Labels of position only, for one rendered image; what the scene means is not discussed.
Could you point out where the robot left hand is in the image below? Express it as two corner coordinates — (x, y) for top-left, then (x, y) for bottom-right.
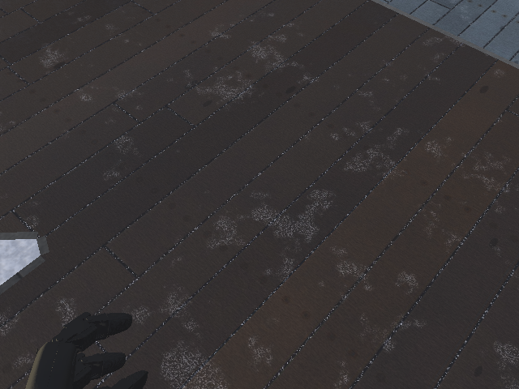
(25, 312), (148, 389)

